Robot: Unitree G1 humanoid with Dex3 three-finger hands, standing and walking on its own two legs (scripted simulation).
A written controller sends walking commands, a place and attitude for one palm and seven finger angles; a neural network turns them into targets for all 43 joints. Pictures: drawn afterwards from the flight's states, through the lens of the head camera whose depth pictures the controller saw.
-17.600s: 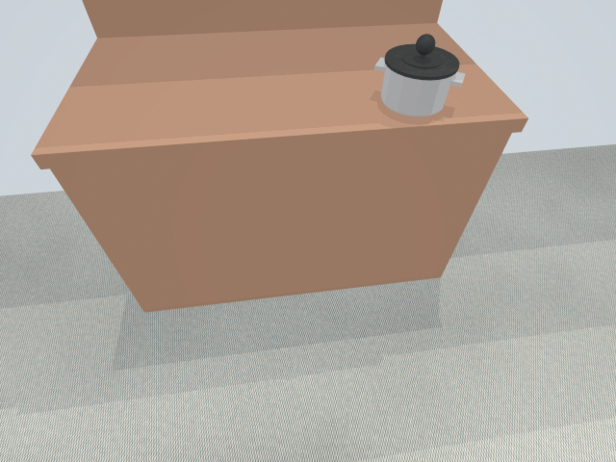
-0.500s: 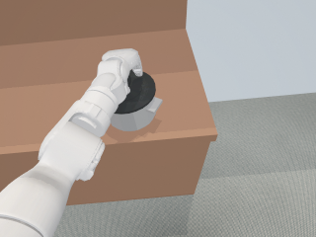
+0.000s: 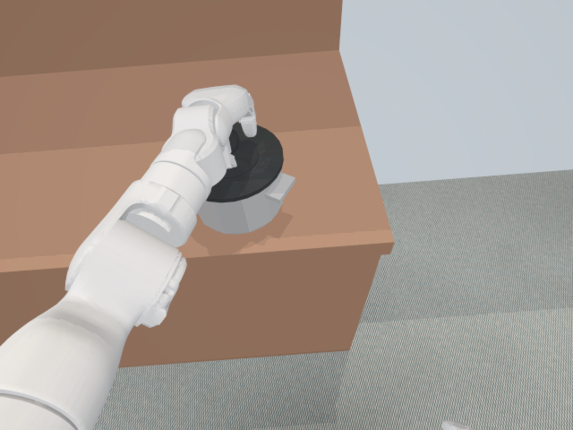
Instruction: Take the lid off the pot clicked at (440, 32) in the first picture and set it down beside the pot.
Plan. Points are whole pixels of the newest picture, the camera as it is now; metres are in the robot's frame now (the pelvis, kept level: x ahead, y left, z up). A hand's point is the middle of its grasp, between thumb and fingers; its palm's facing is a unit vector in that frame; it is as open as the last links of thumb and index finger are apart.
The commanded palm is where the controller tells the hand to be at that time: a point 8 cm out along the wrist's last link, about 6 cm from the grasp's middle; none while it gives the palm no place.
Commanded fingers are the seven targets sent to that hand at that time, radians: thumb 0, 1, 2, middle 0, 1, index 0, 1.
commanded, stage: close the fingers and squeeze the knob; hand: left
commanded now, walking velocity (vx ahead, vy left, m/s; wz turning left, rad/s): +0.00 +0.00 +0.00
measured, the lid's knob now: (224, 140) +0.51 +0.07 +0.12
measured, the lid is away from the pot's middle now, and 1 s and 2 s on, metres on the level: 0.00 0.00 0.01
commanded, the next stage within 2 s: lift the lid straight up in 1.46 s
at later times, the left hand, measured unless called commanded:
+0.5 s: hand (220, 144) +0.48 +0.07 +0.14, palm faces -0.33 -0.02 -0.94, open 7.4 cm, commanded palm +0.48 +0.07 +0.20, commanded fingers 0.00 0.40 0.76 -0.76 -1.03 -0.76 -1.03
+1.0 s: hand (220, 140) +0.49 +0.07 +0.14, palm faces -0.34 -0.03 -0.94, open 6.8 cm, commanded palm +0.49 +0.08 +0.20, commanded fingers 0.00 0.57 0.51 -0.86 -1.01 -0.87 -1.01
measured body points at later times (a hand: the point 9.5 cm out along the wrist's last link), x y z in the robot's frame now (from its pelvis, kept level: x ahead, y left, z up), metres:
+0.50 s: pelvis +0.00 +0.01 +0.00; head +0.04 -0.02 +0.45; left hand +0.49 +0.07 +0.19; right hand +0.07 -0.25 -0.15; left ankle -0.04 +0.08 -0.74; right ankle +0.00 -0.11 -0.74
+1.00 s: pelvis +0.00 +0.01 +0.00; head +0.05 -0.02 +0.45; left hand +0.50 +0.07 +0.19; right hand +0.06 -0.26 -0.14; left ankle -0.04 +0.08 -0.74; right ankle +0.00 -0.11 -0.74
